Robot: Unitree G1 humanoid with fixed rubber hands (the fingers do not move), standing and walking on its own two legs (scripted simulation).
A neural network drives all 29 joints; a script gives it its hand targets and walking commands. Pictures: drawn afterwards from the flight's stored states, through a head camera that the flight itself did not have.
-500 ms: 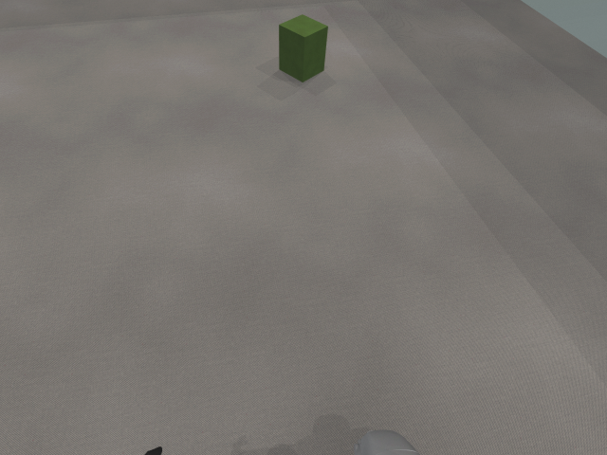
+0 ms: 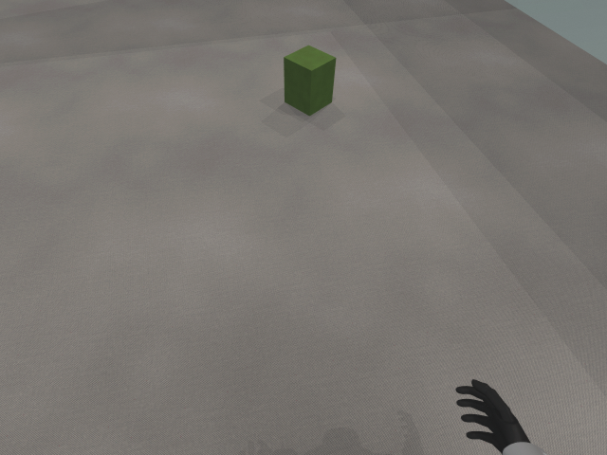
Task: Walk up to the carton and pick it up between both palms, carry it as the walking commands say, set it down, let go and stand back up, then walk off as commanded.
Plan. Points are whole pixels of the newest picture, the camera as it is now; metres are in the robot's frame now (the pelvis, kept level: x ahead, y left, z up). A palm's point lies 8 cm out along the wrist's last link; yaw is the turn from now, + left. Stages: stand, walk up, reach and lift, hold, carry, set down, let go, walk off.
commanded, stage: walk up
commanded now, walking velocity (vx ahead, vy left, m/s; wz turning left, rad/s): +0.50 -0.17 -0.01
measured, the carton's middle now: (309, 80) +1.99 -0.02 -0.62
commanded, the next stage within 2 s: none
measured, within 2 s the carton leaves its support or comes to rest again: neither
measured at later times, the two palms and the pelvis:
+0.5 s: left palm (190, 335) +0.31 +0.21 -0.11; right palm (489, 315) +0.34 -0.29 -0.10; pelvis +0.24 -0.03 +0.00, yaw +0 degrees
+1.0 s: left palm (220, 207) +0.59 +0.20 -0.12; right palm (475, 264) +0.44 -0.29 -0.10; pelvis +0.48 -0.04 +0.00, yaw +0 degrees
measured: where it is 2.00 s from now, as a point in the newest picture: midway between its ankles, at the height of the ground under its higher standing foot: (317, 265)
